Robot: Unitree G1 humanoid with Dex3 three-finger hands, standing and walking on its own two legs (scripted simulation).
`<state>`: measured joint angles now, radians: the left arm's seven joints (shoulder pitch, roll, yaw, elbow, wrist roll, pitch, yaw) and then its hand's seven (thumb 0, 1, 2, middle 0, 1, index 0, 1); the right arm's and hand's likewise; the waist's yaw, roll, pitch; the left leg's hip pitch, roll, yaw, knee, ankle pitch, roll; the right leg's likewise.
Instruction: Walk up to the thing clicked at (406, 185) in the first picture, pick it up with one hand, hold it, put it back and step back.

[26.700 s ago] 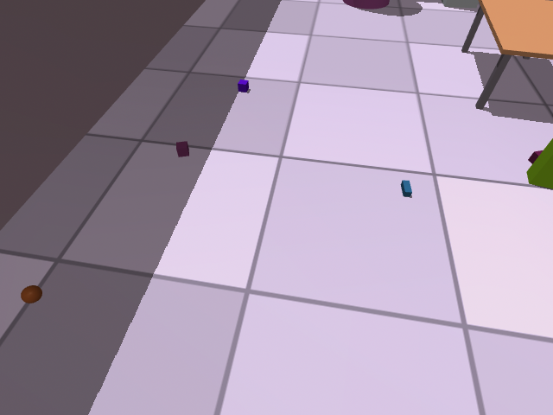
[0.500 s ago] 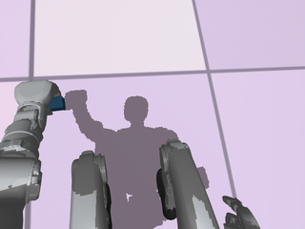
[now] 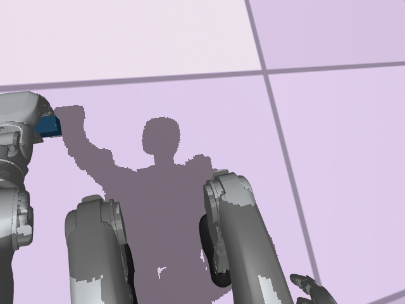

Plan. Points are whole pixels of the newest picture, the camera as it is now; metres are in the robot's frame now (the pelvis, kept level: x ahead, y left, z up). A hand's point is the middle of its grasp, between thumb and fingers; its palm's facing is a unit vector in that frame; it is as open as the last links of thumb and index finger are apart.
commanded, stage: crouch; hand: left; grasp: from above
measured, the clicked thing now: (36, 128) +0.49 +0.26 -0.20
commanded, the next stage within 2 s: lower in 0.26 s
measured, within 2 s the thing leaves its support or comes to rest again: rests again in 1.88 s
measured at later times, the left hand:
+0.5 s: hand (34, 132) +0.48 +0.27 -0.20, palm faces -0.47 -0.04 -0.88, open 6.4 cm
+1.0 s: hand (46, 137) +0.49 +0.27 -0.26, palm faces -0.47 -0.05 -0.88, open 6.4 cm
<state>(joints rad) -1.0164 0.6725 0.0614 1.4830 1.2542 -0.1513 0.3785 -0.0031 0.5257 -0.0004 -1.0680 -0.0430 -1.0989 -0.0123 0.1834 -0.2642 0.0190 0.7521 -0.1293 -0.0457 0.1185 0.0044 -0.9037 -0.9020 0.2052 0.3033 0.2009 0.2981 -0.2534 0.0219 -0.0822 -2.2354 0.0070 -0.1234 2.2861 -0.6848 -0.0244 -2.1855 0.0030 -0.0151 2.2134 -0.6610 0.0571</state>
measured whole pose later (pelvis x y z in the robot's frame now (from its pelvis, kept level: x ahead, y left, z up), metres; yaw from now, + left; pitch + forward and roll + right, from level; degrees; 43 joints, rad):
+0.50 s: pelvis +0.00 +0.00 -0.03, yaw -2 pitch +35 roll -8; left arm -1.05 0.74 0.06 1.54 1.27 -0.16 0.40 -0.01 0.52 0.00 -1.09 0.00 -1.11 0.00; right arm 0.17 -0.28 0.07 0.74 -0.15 -0.06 0.14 0.00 -0.91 -0.90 0.21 0.30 0.20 0.30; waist -0.28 0.00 -0.04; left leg -2.31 0.00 -0.15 2.39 -0.70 -0.02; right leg -2.25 0.01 -0.03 2.30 -0.67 0.06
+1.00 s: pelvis +0.01 +0.00 -0.05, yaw -4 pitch +33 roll -10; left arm -1.06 0.83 0.12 1.62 1.31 -0.19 0.49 -0.01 0.52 0.00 -1.09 0.00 -1.11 0.00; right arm 0.16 -0.30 0.13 0.72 -0.20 -0.10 0.18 0.00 -0.90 -0.90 0.21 0.30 0.20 0.30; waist -0.33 -0.03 0.05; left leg -2.37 -0.01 -0.20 2.49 -0.72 -0.03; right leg -2.29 0.02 -0.06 2.37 -0.67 0.07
